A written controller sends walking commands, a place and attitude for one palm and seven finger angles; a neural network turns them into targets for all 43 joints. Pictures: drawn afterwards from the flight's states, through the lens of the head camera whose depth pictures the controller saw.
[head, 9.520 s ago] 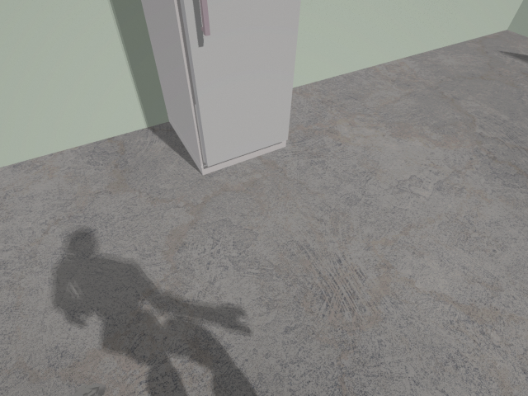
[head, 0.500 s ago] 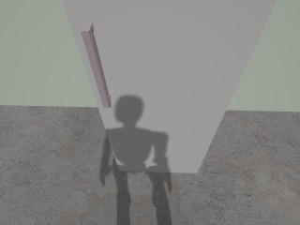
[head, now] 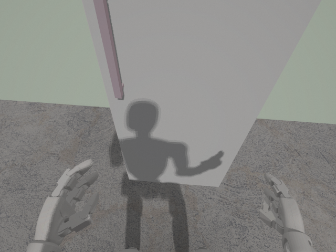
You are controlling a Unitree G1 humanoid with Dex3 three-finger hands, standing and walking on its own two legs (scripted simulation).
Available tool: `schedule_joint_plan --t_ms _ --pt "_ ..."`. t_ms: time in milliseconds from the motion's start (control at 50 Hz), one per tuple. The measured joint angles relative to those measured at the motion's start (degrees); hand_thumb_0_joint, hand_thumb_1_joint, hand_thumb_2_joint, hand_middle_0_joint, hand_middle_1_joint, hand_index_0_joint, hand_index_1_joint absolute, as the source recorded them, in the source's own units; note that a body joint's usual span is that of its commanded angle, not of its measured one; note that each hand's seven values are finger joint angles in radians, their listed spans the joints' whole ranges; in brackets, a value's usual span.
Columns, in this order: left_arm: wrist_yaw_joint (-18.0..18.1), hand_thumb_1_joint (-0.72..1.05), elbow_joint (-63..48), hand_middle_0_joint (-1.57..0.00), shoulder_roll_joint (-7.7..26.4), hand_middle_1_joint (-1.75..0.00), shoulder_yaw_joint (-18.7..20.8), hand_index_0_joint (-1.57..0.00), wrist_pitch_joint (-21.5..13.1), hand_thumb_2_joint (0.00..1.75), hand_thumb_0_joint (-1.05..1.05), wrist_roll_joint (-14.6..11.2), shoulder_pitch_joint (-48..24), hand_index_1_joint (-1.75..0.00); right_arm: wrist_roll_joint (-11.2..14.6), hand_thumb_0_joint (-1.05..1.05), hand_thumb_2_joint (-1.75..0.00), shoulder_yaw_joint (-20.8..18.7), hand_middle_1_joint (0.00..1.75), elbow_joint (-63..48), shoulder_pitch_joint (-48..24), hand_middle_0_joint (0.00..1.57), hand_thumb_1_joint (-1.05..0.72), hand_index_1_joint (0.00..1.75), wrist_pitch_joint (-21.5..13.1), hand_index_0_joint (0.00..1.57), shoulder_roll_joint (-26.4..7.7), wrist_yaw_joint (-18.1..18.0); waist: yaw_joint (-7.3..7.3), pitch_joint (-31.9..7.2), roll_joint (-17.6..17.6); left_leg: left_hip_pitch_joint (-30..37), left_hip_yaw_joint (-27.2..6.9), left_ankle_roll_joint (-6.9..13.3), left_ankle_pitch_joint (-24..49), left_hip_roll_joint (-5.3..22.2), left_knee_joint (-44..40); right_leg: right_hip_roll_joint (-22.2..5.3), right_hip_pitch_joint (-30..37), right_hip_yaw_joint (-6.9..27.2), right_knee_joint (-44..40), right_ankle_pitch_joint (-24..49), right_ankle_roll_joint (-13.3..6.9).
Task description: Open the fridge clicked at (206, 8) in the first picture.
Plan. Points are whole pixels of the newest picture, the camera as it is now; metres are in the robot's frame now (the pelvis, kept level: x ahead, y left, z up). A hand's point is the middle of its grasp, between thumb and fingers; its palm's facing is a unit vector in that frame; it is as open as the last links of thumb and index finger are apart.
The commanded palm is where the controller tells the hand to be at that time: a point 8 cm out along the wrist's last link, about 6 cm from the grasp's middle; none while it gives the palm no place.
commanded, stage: raise the hand to about handle height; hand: left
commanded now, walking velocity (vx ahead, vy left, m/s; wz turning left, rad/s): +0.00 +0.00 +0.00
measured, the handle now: (112, 50) +0.54 +0.19 +0.20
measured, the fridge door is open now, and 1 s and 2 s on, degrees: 0 0 0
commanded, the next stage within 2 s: move the hooked fingers beside the handle in 1.72 s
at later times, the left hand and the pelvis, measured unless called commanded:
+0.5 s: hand (52, 186) +0.22 +0.25 +0.09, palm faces +0.05 -1.00 -0.06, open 11.3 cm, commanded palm +0.18 +0.30 +0.10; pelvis +0.00 +0.02 +0.02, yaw +1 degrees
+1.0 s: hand (21, 148) +0.26 +0.29 +0.16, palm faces +0.07 -1.00 -0.05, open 13.8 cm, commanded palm +0.23 +0.33 +0.17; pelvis +0.01 +0.02 +0.04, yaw +1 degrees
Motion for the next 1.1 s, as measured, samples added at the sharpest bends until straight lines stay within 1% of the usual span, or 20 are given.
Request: schedule_joint_plan --t_ms 40,80,120,180,200,240,300,360,420,480,560,660,780,920,1020,1100 --pt "0.65 0.61 -2.21 -0.23 0.21 -0.48 0.57 -0.23 3.11 0.77 0.01 -0.35 2.72 -0.49 0.06 0.02 -0.90 0.07 0.30 -1.88 0.08 0.20 -0.91 0.29 0.70 0.20 -0.07 -0.53 0.79 0.11 0.09 -1.21 -0.74 -0.21 -0.85 0.13 1.83 0.05 -0.63 -0.67 1.15 -0.80 -0.26" --pt "2.53 0.56 -5.18 -0.23 0.37 -0.51 1.07 -0.23 4.63 0.75 0.01 -0.02 5.14 -0.52 -0.10 0.02 -0.90 0.51 0.30 -2.71 0.63 0.20 -0.91 0.29 1.06 0.20 0.35 -1.03 1.45 0.33 0.51 -1.92 -1.74 -0.06 -1.44 0.33 3.06 0.19 -0.52 -1.64 1.38 -1.12 -0.30" --pt "3.80 0.52 -8.17 -0.23 0.92 -0.54 1.35 -0.23 4.53 0.73 0.01 0.39 6.05 -0.55 -0.41 0.01 -0.90 1.57 0.30 -2.48 1.41 0.20 -0.91 0.29 1.10 0.20 0.97 -1.52 2.01 0.66 0.98 -2.55 -2.81 -0.03 -1.74 0.49 3.96 0.31 -0.29 -2.69 1.27 -1.18 -0.33" --pt "3.64 0.44 -10.99 -0.24 1.97 -0.59 1.49 -0.23 3.80 0.70 0.02 0.54 4.22 -0.59 -0.46 0.01 -0.90 3.74 0.30 -0.56 2.37 0.20 -0.91 0.29 0.99 0.20 2.29 -1.89 2.29 1.20 1.92 -3.30 -4.12 -0.03 -1.80 0.62 4.76 0.46 0.07 -3.96 0.76 -0.90 -0.33" --pt "3.04 0.42 -11.29 -0.24 2.35 -0.60 1.46 -0.24 4.08 0.69 0.02 0.35 2.91 -0.61 -0.40 0.01 -0.90 4.49 0.30 0.19 2.65 0.20 -0.91 0.29 0.99 0.20 2.77 -2.00 2.23 1.51 2.36 -3.33 -4.41 -0.01 -1.72 0.66 4.82 0.52 0.31 -4.25 0.44 -0.71 -0.31" --pt "1.59 0.37 -11.24 -0.24 3.28 -0.63 1.60 -0.24 5.89 0.67 0.01 0.00 0.17 -0.64 -0.17 0.02 -0.90 5.87 0.30 1.67 3.29 0.20 -0.91 0.29 1.17 0.20 3.84 -2.15 1.85 1.90 3.13 -3.08 -4.56 0.05 -1.36 0.70 4.40 0.60 0.81 -4.41 -0.42 -0.15 -0.20" --pt "0.20 0.30 -10.21 -0.25 4.66 -0.68 2.53 -0.24 10.25 0.64 0.01 -0.90 -2.54 -0.68 0.18 0.02 -0.90 7.28 0.30 3.37 4.83 0.20 -0.90 0.30 1.66 0.21 5.43 -2.37 0.76 1.86 3.82 -1.67 -3.86 0.33 -0.44 0.67 2.35 0.68 1.93 -3.80 -2.41 0.96 0.09" --pt "0.19 0.23 -9.11 -0.25 5.46 -0.72 4.17 -0.25 13.82 0.61 0.01 -2.16 -3.36 -0.73 0.31 0.02 -0.90 7.83 0.30 4.17 6.82 0.20 -0.90 0.30 1.68 0.21 6.00 -2.59 -0.38 1.72 4.19 0.48 -2.82 0.68 0.65 0.57 -0.45 0.71 3.57 -2.87 -4.85 2.17 0.44" --pt "0.94 0.16 -8.64 -0.26 5.92 -0.77 5.92 -0.26 14.84 0.58 0.01 -3.02 -3.41 -0.77 0.28 0.02 -0.90 7.63 0.30 4.55 8.63 0.21 -0.90 0.30 1.07 0.21 5.34 -2.78 -0.97 1.77 4.21 2.45 -1.98 0.96 1.55 0.43 -2.84 0.69 5.14 -2.13 -6.94 3.15 0.75" --pt "1.24 0.10 -8.56 -0.26 6.16 -0.81 7.28 -0.26 14.28 0.55 0.01 -3.48 -3.47 -0.82 0.36 0.02 -0.90 6.96 0.30 4.95 9.82 0.21 -0.90 0.30 0.15 0.21 3.78 -2.84 -1.05 1.82 4.06 3.86 -1.58 1.20 2.16 0.24 -4.45 0.59 6.44 -1.78 -8.47 3.81 1.02" --pt "0.39 0.00 -8.06 -0.27 6.58 -0.87 7.88 -0.27 14.08 0.51 0.01 -3.73 -4.53 -0.88 0.62 0.02 -0.90 6.03 0.30 5.26 10.12 0.20 -0.90 0.30 -0.95 0.21 1.32 -3.26 -0.73 2.35 3.91 5.56 -1.47 1.52 2.63 -0.04 -5.82 0.40 8.27 -1.72 -10.03 4.37 1.34" --pt "-0.60 -0.12 -6.93 -0.28 7.71 -0.95 8.40 -0.28 15.68 0.46 0.00 -3.70 -7.00 -0.95 0.94 0.02 -0.90 5.56 0.30 5.09 9.09 0.20 -0.90 0.30 -1.85 0.20 -0.31 -4.01 -0.21 2.99 3.45 8.16 -1.44 1.74 3.23 -0.23 -7.71 0.33 10.99 -1.74 -12.09 5.05 1.54" --pt "-1.21 -0.26 -6.01 -0.29 8.92 -1.04 9.64 -0.29 18.29 0.40 0.00 -3.78 -10.84 -1.04 1.04 0.02 -0.90 6.34 0.30 4.22 7.50 0.20 -0.91 0.29 -2.45 0.20 0.02 -4.39 0.56 3.22 3.34 11.88 -1.47 1.78 4.09 -0.34 -10.55 0.38 14.82 -1.85 -15.03 5.95 1.64" --pt "-3.17 -0.41 -2.98 -0.30 10.53 -1.13 11.51 -0.30 23.20 0.34 0.00 -3.75 -16.42 -1.14 1.06 0.02 -0.90 8.31 0.30 3.83 6.12 0.20 -0.90 0.30 -1.86 0.20 1.33 -4.72 1.67 3.84 4.02 15.73 -1.49 1.72 5.38 -0.42 -13.94 0.48 18.69 -1.98 -18.34 7.13 1.61" --pt "-4.77 -0.46 -0.59 -0.30 11.74 -1.17 13.31 -0.30 25.34 0.31 -0.01 -4.17 -19.87 -1.18 1.09 0.02 -0.90 9.39 0.30 4.42 6.02 0.20 -0.90 0.30 -1.18 0.21 1.94 -5.00 2.16 4.16 4.41 17.79 -1.46 1.59 6.32 -0.41 -16.18 0.60 20.64 -2.01 -20.33 7.90 1.51" --pt "-5.75 -0.49 1.93 -0.30 12.82 -1.19 14.51 -0.30 26.68 0.30 -0.01 -4.08 -22.93 -1.19 1.33 0.02 -0.90 9.70 0.30 4.99 6.32 0.20 -0.90 0.30 -0.51 0.21 1.81 -5.37 2.26 4.69 4.68 18.99 -1.54 1.45 7.00 -0.40 -17.64 0.68 21.81 -2.12 -21.63 8.44 1.38"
